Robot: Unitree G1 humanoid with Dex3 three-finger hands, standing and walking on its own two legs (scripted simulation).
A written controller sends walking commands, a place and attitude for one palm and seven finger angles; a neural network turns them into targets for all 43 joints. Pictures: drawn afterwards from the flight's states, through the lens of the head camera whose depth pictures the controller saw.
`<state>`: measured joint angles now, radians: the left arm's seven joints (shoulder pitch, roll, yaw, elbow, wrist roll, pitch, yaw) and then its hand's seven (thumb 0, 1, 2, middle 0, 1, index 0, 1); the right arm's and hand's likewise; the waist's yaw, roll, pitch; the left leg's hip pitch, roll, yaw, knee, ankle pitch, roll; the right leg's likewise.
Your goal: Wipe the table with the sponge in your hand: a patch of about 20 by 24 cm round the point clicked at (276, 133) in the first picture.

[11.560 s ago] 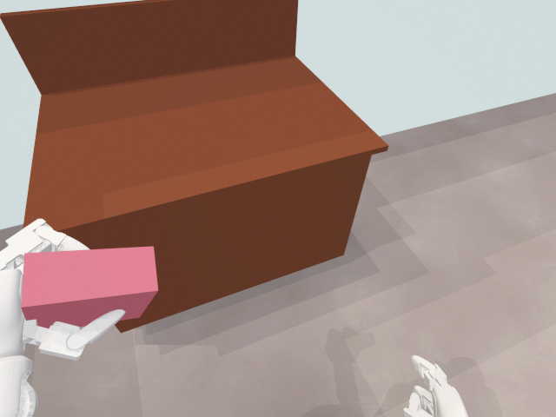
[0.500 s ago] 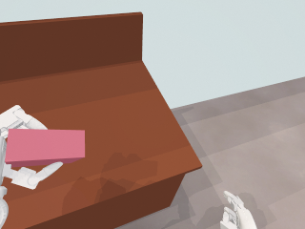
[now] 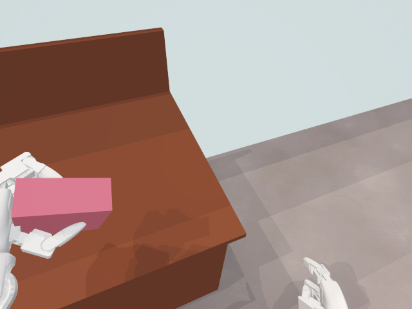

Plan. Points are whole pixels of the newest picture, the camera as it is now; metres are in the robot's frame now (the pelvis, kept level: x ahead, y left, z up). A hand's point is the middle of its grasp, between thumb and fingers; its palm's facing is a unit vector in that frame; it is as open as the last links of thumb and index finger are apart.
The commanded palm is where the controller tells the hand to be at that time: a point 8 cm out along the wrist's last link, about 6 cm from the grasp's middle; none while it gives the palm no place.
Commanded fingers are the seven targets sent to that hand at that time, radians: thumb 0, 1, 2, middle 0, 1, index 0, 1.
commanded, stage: shuffle to correct the standing spot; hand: left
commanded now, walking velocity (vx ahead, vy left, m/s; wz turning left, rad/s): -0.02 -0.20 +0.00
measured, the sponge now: (77, 207) +0.23 +0.22 +0.14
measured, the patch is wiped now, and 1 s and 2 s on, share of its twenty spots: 0.00 0.00 0.00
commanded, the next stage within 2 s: come to a stop and stand still in 0.10 s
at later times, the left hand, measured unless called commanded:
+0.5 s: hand (73, 219) +0.21 +0.21 +0.15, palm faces +0.38 -0.85 -0.38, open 9.5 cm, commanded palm +0.16 +0.25 +0.17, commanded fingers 0.00 0.10 1.30 -1.20 -1.60 -1.20 -1.60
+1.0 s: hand out of the picture +0.18 +0.33 +0.14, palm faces +0.41 -0.83 -0.39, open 9.5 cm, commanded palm +0.12 +0.34 +0.17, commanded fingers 0.00 0.10 1.30 -1.20 -1.60 -1.20 -1.60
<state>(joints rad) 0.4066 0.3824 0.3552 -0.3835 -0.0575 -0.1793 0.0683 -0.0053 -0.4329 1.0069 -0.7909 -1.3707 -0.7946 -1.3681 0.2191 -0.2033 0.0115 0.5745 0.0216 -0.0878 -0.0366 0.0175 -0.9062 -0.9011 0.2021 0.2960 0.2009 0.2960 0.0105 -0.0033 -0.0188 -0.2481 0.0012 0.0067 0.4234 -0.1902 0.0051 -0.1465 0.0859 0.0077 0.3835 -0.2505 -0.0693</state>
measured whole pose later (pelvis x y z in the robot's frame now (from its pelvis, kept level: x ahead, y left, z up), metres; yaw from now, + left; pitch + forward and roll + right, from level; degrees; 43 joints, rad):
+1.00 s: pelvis -0.03 +0.06 +0.00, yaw +1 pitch -1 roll -1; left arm 0.40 0.43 0.38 -0.42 -0.03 -0.21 0.09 -0.01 -0.44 1.01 -0.80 -1.37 -0.80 -1.36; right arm 0.24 -0.18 0.02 0.59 0.01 -0.14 -0.05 0.02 -0.91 -0.90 0.20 0.30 0.20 0.30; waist 0.04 -0.07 0.04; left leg -0.28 -0.06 0.04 0.46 -0.17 0.09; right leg -0.20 0.02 0.01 0.47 -0.27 -0.01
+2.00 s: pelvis -0.04 +0.05 +0.00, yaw +1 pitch +0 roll -2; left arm 0.43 0.37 0.34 -0.44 -0.02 -0.20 0.10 -0.01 -0.44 1.01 -0.79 -1.37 -0.80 -1.37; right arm 0.22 -0.20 0.02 0.59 0.01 -0.13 -0.03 0.02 -0.91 -0.90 0.20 0.30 0.20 0.30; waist 0.02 0.00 0.02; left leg -0.28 -0.04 0.04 0.41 -0.13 0.07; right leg -0.14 0.04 0.00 0.36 -0.22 -0.01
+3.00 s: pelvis -0.01 -0.03 -0.01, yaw +3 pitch -1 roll +0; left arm 0.29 0.48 0.34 -0.36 -0.06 -0.18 0.08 -0.01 -0.44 1.01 -0.80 -1.37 -0.80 -1.37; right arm 0.22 -0.24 0.03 0.54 0.04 -0.05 -0.09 0.02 -0.91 -0.90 0.20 0.30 0.20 0.30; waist 0.03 0.04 0.05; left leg -0.25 0.03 -0.03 0.47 -0.20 -0.02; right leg -0.10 0.12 -0.06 0.40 -0.29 -0.11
